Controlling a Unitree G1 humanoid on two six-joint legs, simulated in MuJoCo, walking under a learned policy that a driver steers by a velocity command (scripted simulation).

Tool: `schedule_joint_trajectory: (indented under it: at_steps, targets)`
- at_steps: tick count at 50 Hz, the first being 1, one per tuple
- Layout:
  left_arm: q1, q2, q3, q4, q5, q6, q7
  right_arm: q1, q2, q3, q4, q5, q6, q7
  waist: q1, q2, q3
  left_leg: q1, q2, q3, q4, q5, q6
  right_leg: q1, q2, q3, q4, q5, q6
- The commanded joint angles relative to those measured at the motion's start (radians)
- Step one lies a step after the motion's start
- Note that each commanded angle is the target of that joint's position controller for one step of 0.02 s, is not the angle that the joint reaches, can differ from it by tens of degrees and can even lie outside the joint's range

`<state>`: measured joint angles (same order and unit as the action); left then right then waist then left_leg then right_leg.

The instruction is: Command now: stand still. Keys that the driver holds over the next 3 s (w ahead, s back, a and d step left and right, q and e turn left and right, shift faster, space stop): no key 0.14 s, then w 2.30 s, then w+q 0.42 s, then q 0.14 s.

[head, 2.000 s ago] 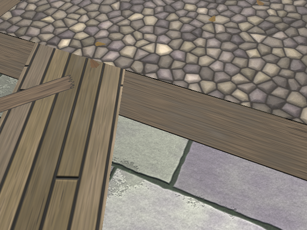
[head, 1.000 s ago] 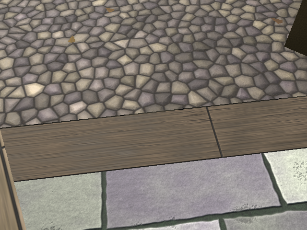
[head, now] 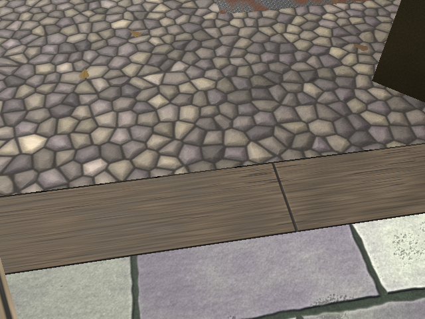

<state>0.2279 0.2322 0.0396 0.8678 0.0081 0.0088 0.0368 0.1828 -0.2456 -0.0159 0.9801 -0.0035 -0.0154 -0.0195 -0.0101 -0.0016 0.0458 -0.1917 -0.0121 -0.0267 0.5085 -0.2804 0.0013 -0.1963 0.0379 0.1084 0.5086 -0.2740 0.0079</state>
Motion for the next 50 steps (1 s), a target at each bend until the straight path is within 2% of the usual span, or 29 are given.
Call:
schedule_joint_trajectory:
  at_steps: [1,7,8,10,11,13,14,15,17,19,20,21,22,23,24,27,29,32,37,40,41,42,43,44,45,46,47,48,50]
  targets:
    - [0.010,0.108,0.023,-0.022,-0.001,-0.012,0.005,0.000,-0.113,-0.020,-0.022,0.001,-0.009,-0.005,0.000,-0.001,-0.020,-0.022,0.041,-0.045,-0.102,0.090,0.018,0.005,-0.039,0.029,-0.079,0.177,-0.015]
    - [0.018,0.104,0.019,0.030,-0.003,-0.013,0.008,0.013,-0.108,-0.017,0.009,0.001,-0.008,-0.007,-0.001,0.001,-0.014,-0.021,0.037,-0.043,-0.110,0.091,0.021,0.005,-0.036,0.020,-0.086,0.173,-0.011]
    - [0.035,0.093,0.016,0.046,-0.004,-0.012,0.008,0.031,-0.101,-0.015,0.022,0.001,-0.006,-0.009,-0.001,0.007,-0.036,-0.014,0.029,-0.038,-0.122,-0.013,0.025,0.012,-0.022,0.004,-0.086,0.078,-0.012]
    - [0.034,0.101,0.019,0.054,-0.013,-0.013,0.011,0.040,-0.135,-0.026,0.026,0.014,-0.001,-0.015,-0.006,0.049,0.014,-0.052,0.036,-0.075,-0.145,-0.349,0.068,-0.074,0.022,-0.040,-0.032,-0.251,-0.031]
    - [0.018,0.102,0.018,0.047,-0.016,-0.022,0.010,0.055,-0.148,-0.030,0.024,0.018,-0.004,-0.016,-0.015,0.072,0.056,-0.069,0.079,-0.143,-0.184,-0.474,0.103,-0.142,0.023,-0.048,0.002,-0.323,-0.041]
    - [-0.018,0.064,0.009,0.029,-0.027,-0.056,-0.001,0.117,-0.198,-0.047,0.037,0.026,-0.023,-0.015,-0.032,0.174,0.090,-0.027,0.245,-0.381,-0.312,-0.593,0.200,-0.241,0.020,-0.104,0.159,-0.210,-0.037]
    - [-0.038,0.065,0.008,0.024,-0.031,-0.071,-0.009,0.117,-0.214,-0.055,0.035,0.026,-0.030,-0.015,-0.034,0.183,0.112,-0.053,0.313,-0.466,-0.353,-0.567,0.241,-0.252,-0.021,-0.095,0.223,-0.153,-0.041]
    - [-0.035,0.072,0.011,0.027,-0.033,-0.082,-0.016,0.100,-0.208,-0.055,0.024,0.023,-0.036,-0.014,-0.022,0.166,0.110,-0.067,0.328,-0.476,-0.363,-0.519,0.249,-0.244,-0.043,-0.086,0.246,-0.160,-0.050]
    - [0.029,0.058,0.009,0.051,-0.038,-0.097,-0.028,0.020,-0.194,-0.052,-0.008,0.037,-0.037,-0.006,0.036,0.159,0.098,-0.133,0.278,-0.362,-0.333,-0.417,0.205,-0.099,-0.053,-0.110,0.080,-0.160,-0.079]
    - [0.162,0.074,0.026,0.126,-0.031,-0.098,-0.030,-0.027,-0.160,-0.044,-0.033,0.039,-0.033,0.000,0.091,0.100,0.050,-0.249,0.145,-0.183,-0.190,-0.255,0.133,0.179,-0.008,-0.128,-0.072,0.003,-0.071]
    - [0.268,0.115,0.039,0.152,-0.027,-0.098,-0.027,-0.042,-0.102,-0.026,-0.047,0.029,-0.041,0.005,0.123,-0.050,0.002,-0.335,0.065,-0.073,0.051,-0.157,0.085,0.297,-0.132,0.072,-0.165,-0.079,-0.102]
    - [0.367,0.231,0.064,0.161,-0.030,-0.101,-0.033,-0.051,-0.060,-0.017,-0.086,0.026,-0.060,0.007,0.137,-0.293,-0.022,-0.517,-0.036,0.048,0.334,-0.186,0.035,0.397,-0.338,0.455,-0.319,-0.225,-0.220]
    - [0.344,0.201,0.049,0.159,-0.013,-0.114,-0.042,-0.065,-0.106,-0.028,-0.099,0.042,-0.074,0.007,0.116,-0.239,0.023,-0.611,-0.008,-0.030,0.532,-0.286,0.044,0.339,-0.422,0.609,-0.359,-0.298,-0.297]
    - [0.267,0.139,0.031,0.134,-0.013,-0.125,-0.043,-0.044,-0.124,-0.032,-0.094,0.056,-0.085,0.016,0.074,-0.139,0.080,-0.674,0.049,-0.069,0.618,-0.205,0.065,0.325,-0.400,0.529,-0.355,-0.288,-0.284]
    - [0.224,0.121,0.024,0.117,-0.015,-0.131,-0.047,-0.028,-0.121,-0.033,-0.081,0.054,-0.092,0.024,0.057,-0.105,0.076,-0.687,0.080,-0.061,0.630,-0.111,0.079,0.327,-0.354,0.426,-0.358,-0.224,-0.248]
    - [0.217,0.083,0.005,0.112,-0.011,-0.114,-0.048,-0.068,-0.116,-0.042,-0.089,0.026,-0.100,0.041,0.050,-0.085,0.053,-0.643,0.124,-0.015,0.531,0.059,0.061,0.314,-0.270,0.194,-0.372,0.137,-0.182]
    - [0.256,0.091,0.004,0.123,-0.010,-0.102,-0.037,-0.109,-0.078,-0.032,-0.107,0.020,-0.094,0.050,0.062,-0.091,0.045,-0.621,0.113,0.028,0.448,0.115,0.027,0.292,-0.241,0.105,-0.375,0.289,-0.188]
    - [0.264,0.131,0.007,0.118,-0.008,-0.093,-0.019,-0.249,-0.039,-0.012,-0.168,0.020,-0.089,0.052,0.088,-0.077,0.078,-0.512,0.077,0.071,0.213,0.231,-0.004,0.171,-0.209,0.027,-0.411,0.298,-0.186]
    - [0.286,0.158,0.020,0.139,-0.029,-0.097,-0.014,-0.322,-0.081,-0.013,-0.222,0.034,-0.087,0.063,0.067,-0.101,0.109,-0.399,0.053,0.053,0.036,0.308,0.032,0.196,-0.268,0.000,-0.421,0.335,-0.174]
    - [0.244,0.184,0.033,0.128,-0.019,-0.080,-0.014,-0.201,-0.144,-0.043,-0.205,0.031,-0.091,0.064,-0.022,-0.125,-0.005,-0.221,0.004,0.075,0.029,0.239,0.084,0.289,-0.283,-0.035,-0.240,0.750,-0.137]
    - [0.231,0.177,0.032,0.122,-0.011,-0.070,-0.014,-0.049,-0.177,-0.066,-0.160,0.034,-0.087,0.058,-0.097,-0.124,-0.101,-0.033,-0.027,0.096,0.032,0.224,0.110,0.262,-0.249,-0.066,-0.063,0.883,-0.116]
    - [0.226,0.162,0.023,0.105,-0.001,-0.065,-0.015,0.127,-0.217,-0.086,-0.115,0.034,-0.080,0.048,-0.170,-0.100,-0.212,0.240,0.046,0.017,0.053,0.203,0.150,0.102,-0.210,-0.082,0.176,0.767,-0.087]
    - [0.354,0.032,-0.012,0.092,0.000,-0.081,-0.030,0.265,-0.310,-0.109,-0.086,0.008,-0.072,0.043,-0.126,0.150,-0.388,0.637,0.320,-0.442,-0.005,-0.038,0.309,-0.295,-0.047,-0.118,0.597,0.307,-0.019]
    - [0.343,0.023,-0.019,0.112,-0.017,-0.109,-0.036,0.260,-0.244,-0.087,-0.078,0.013,-0.071,0.049,-0.123,0.240,-0.448,0.635,0.400,-0.765,-0.223,-0.186,0.340,-0.419,0.024,0.013,0.795,-0.265,-0.025]
    - [0.240,0.118,0.008,0.074,-0.050,-0.129,-0.040,0.157,-0.190,-0.069,-0.087,0.020,-0.078,0.052,-0.102,0.190,-0.257,0.478,0.366,-0.657,-0.260,-0.228,0.285,-0.519,-0.039,0.029,0.872,-0.227,-0.050]
    - [0.155,0.146,0.013,0.048,-0.060,-0.139,-0.036,0.060,-0.156,-0.059,-0.112,0.017,-0.083,0.052,-0.070,0.106,-0.143,0.304,0.336,-0.507,-0.281,-0.149,0.256,-0.514,-0.097,-0.004,0.846,-0.135,-0.067]
    - [0.117,0.143,0.019,0.041,-0.049,-0.138,-0.028,-0.005,-0.130,-0.051,-0.120,0.005,-0.090,0.058,-0.033,0.041,-0.072,0.144,0.299,-0.389,-0.312,-0.024,0.241,-0.467,-0.140,-0.023,0.782,-0.058,-0.067]
    - [0.133,0.130,0.025,0.046,-0.035,-0.126,-0.021,-0.039,-0.104,-0.043,-0.122,-0.006,-0.098,0.061,0.008,0.059,-0.059,0.050,0.255,-0.297,-0.336,0.056,0.222,-0.394,-0.176,-0.016,0.725,-0.009,-0.068]
    - [0.168,0.083,0.021,0.055,-0.027,-0.100,-0.018,-0.039,-0.092,-0.041,-0.108,-0.004,-0.102,0.065,0.041,0.081,-0.044,-0.044,0.219,-0.212,-0.382,0.109,0.229,-0.330,-0.193,-0.026,0.670,0.013,-0.058]
